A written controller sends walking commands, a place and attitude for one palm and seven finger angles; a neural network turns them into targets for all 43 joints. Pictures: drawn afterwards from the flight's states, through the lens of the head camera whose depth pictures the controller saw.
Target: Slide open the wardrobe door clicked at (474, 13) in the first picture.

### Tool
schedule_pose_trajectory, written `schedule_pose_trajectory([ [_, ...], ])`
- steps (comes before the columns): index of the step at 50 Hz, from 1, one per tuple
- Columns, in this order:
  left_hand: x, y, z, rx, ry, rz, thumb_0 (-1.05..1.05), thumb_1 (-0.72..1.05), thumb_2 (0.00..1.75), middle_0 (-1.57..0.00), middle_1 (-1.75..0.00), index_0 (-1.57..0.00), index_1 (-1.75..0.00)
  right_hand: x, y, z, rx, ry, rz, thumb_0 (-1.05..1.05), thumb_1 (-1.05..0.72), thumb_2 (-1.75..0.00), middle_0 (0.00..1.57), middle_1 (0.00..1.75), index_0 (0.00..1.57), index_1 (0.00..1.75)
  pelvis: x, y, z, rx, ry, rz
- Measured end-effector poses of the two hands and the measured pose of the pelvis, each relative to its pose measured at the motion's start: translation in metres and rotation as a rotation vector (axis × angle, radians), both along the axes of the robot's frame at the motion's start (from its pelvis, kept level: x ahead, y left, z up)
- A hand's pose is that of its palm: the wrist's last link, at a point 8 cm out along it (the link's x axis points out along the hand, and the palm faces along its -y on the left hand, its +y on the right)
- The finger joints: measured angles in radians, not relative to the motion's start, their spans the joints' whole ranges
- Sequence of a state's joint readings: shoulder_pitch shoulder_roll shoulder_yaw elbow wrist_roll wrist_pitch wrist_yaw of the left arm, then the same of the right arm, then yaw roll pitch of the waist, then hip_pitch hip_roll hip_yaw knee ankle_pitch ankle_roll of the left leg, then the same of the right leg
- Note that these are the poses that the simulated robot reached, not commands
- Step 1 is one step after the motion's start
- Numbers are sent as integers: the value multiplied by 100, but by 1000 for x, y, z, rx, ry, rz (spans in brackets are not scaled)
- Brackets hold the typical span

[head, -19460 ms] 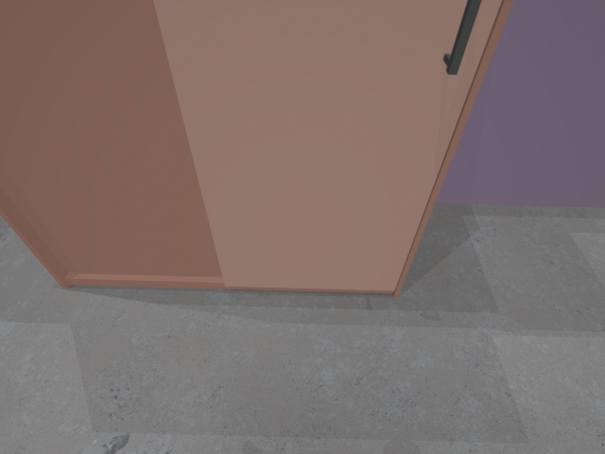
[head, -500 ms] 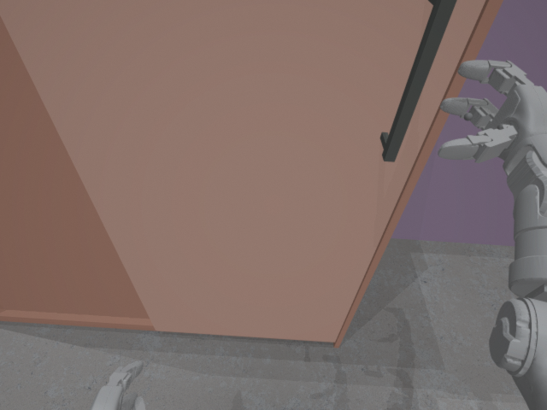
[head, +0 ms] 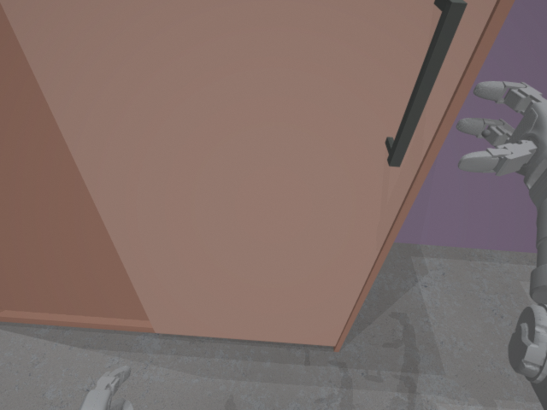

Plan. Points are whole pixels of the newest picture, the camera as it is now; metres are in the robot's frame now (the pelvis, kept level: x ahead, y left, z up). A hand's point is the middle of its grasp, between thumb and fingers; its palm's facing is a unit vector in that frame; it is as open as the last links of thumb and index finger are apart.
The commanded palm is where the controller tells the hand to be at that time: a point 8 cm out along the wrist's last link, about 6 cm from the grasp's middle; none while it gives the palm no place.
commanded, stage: move the hooked fingers beside the handle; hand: right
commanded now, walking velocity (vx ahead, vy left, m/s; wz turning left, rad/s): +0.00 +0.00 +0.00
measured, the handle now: (415, 90) +0.50 -0.15 +0.27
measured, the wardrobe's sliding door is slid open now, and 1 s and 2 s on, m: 0.00 0.00 0.00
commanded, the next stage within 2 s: feel for the door with the fingertips in 0.78 s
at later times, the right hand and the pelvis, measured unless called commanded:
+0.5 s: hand (474, 122) +0.44 -0.22 +0.26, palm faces +0.03 +1.00 +0.00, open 14.0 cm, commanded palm +0.42 -0.27 +0.26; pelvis +0.00 +0.00 +0.00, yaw +1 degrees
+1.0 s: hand (477, 134) +0.42 -0.22 +0.25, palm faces +0.02 +1.00 -0.03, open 14.0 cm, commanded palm +0.41 -0.26 +0.26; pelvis +0.01 +0.00 +0.00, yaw +0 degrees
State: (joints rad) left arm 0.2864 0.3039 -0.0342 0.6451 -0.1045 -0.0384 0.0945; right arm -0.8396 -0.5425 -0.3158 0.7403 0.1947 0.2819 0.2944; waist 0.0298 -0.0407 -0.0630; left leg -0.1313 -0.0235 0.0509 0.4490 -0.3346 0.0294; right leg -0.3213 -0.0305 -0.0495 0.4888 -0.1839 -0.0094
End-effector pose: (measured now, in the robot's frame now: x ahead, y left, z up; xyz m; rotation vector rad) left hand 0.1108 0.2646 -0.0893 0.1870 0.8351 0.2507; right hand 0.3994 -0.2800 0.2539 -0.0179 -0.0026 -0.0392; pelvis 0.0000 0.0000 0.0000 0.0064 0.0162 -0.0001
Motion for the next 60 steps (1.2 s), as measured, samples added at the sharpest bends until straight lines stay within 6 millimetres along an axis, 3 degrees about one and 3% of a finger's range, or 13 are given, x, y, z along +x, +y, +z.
schedule_pose_trajectory([
  [9,8,-8,0,-7,-14,-29,1,90,90,-20,-30,-20,-30,-1,17,8,3,-78,54,-1,50,-30,29,120,30,120,0,-2,0,-1,-5,-6],
  [13,9,-12,-1,-17,-17,-31,1,90,90,-20,-30,-20,-30,7,22,6,25,-25,47,-1,50,-30,30,120,30,121,-1,-2,-1,0,1,-7],
  [19,-2,-11,-5,-23,12,-7,1,90,90,-20,-30,-20,-30,18,16,-6,13,26,0,-1,50,-30,30,120,30,120,-1,-2,0,-1,15,1],
  [25,-20,-4,-8,-6,69,23,1,90,90,-20,-30,-20,-30,22,8,0,18,-49,7,-1,50,-30,30,120,30,120,4,-1,0,-3,17,9],
  [32,-27,5,-9,11,93,53,1,90,90,-20,-30,-20,-30,24,-1,-5,6,0,16,-1,50,-30,30,120,30,120,9,-3,-1,-1,26,12],
  [41,-3,-1,-3,1,30,18,1,90,90,-20,-30,-20,-30,10,3,-3,10,-68,40,-1,50,-30,29,120,30,120,11,-5,-1,-3,14,13],
  [48,24,-13,3,-19,-39,-26,1,90,90,-20,-30,-20,-30,5,3,-4,-1,-8,14,-1,50,-30,30,120,30,120,7,-5,-1,0,9,-1],
  [54,32,-22,3,-23,-48,-65,1,90,90,-20,-30,-20,-30,4,27,1,-17,-32,61,-1,50,-30,29,120,30,120,2,-5,-1,1,2,-17],
  [60,25,-24,-1,-38,-35,-58,1,90,90,-20,-30,-20,-30,14,53,1,28,-17,81,-1,50,-30,30,120,30,120,0,-4,-1,-2,4,-9],
])
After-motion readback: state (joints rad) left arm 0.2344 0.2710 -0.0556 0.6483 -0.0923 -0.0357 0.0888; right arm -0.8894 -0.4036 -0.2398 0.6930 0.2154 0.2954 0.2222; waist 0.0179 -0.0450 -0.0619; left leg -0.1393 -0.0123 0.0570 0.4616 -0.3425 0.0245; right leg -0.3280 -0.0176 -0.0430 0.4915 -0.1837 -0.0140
